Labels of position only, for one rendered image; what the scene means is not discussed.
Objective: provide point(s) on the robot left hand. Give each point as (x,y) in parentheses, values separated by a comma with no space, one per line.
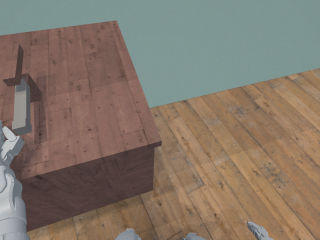
(10,147)

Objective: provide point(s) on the counter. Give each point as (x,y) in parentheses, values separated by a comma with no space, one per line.
(93,136)

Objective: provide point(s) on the right robot shin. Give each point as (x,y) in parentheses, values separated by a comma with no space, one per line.
(191,234)

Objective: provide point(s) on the robot right hand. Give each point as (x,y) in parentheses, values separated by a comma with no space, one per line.
(259,231)

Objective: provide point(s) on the left robot shin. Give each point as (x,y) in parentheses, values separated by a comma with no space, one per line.
(129,230)

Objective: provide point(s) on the robot shin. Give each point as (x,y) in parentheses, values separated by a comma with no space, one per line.
(191,234)
(129,230)

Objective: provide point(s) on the left robot forearm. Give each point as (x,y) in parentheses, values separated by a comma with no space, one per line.
(13,220)

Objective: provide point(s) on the tap lever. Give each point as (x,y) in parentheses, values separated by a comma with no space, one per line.
(21,123)

